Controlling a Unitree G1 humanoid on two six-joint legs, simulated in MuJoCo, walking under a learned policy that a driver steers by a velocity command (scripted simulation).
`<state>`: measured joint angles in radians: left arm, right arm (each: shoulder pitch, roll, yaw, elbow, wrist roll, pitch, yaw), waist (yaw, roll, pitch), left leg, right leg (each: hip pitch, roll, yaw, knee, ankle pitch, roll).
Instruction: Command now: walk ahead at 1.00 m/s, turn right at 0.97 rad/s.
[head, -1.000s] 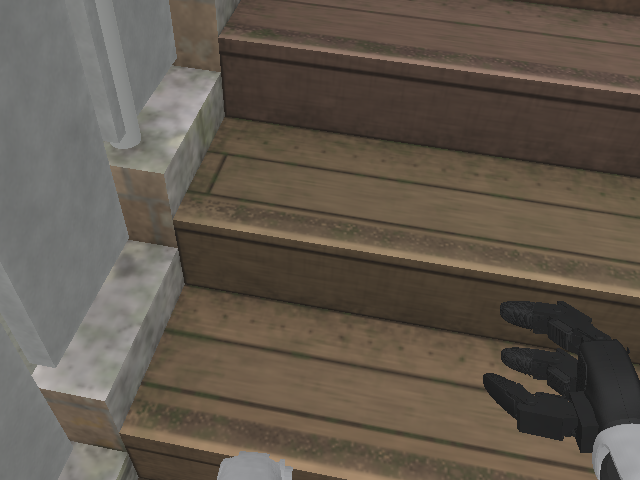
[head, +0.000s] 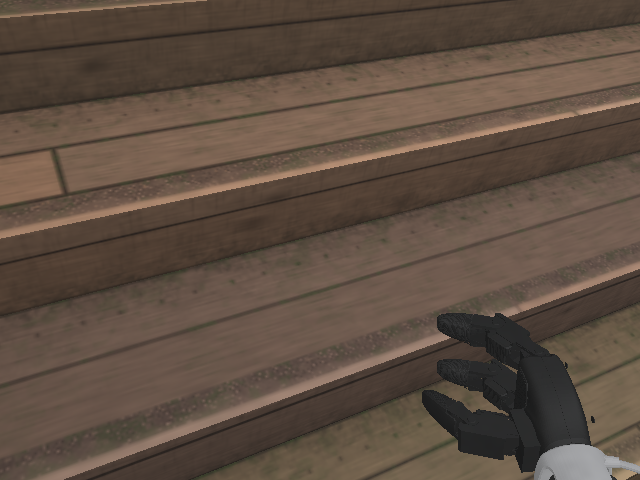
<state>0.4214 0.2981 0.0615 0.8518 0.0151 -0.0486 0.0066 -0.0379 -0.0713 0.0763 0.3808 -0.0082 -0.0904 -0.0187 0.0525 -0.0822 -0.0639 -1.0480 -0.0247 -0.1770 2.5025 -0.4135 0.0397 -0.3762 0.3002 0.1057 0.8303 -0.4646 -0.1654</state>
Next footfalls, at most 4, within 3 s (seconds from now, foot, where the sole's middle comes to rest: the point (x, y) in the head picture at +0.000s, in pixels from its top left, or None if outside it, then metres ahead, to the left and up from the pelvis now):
0.22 left None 0.31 0.19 -0.56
0.56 right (332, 319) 0.67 0.00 -0.39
1.02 left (183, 131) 0.91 0.30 -0.22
1.40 right None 1.22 0.35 -0.05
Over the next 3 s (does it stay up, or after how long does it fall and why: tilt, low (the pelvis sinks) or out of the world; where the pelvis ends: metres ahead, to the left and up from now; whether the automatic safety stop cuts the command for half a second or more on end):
stays up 1.64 0.79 0.90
